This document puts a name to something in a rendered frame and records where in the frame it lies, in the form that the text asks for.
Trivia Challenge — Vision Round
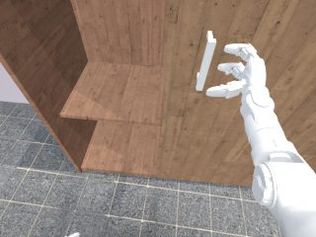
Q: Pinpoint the right robot hand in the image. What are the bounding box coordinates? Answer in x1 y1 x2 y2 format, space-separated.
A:
205 43 267 99

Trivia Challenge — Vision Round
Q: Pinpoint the wardrobe door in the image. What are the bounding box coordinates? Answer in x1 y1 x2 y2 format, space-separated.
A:
156 0 316 187

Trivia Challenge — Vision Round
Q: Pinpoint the handle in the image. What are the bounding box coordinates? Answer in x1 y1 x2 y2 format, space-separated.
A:
196 31 216 91

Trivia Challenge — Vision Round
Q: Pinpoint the robot right forearm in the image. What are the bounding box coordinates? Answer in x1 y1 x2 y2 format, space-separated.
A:
240 85 316 177

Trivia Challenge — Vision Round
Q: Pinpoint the right robot upper arm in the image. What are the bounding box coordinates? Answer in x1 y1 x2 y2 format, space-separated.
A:
252 161 316 237

